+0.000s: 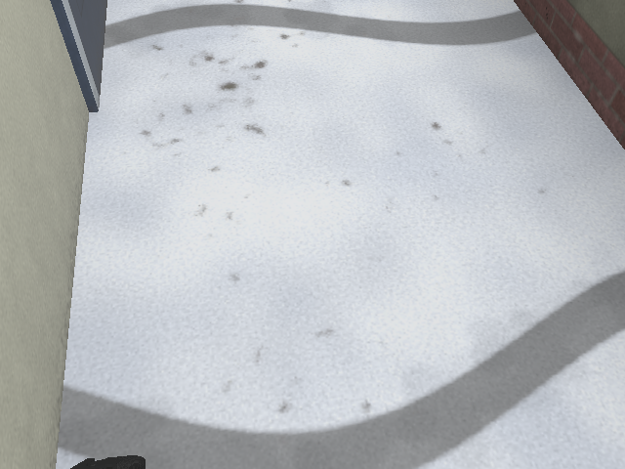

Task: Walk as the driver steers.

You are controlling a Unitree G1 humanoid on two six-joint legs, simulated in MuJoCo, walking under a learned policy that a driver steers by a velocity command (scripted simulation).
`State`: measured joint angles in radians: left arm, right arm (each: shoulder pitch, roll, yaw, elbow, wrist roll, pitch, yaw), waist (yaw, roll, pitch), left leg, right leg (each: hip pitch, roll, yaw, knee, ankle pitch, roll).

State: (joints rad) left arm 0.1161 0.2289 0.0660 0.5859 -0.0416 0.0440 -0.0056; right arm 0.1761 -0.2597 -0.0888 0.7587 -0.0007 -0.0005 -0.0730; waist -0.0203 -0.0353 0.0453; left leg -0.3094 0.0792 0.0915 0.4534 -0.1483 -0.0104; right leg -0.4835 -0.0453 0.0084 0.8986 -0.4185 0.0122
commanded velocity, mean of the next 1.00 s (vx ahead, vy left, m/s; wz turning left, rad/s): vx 0.14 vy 0.00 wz -0.29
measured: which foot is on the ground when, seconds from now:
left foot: down 0.00-0.10, up 0.12-0.54, down 0.56-0.94, up 0.96-1.00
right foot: up 0.00-0.06, down 0.08-0.58, up 0.60-0.92, down 0.94-1.00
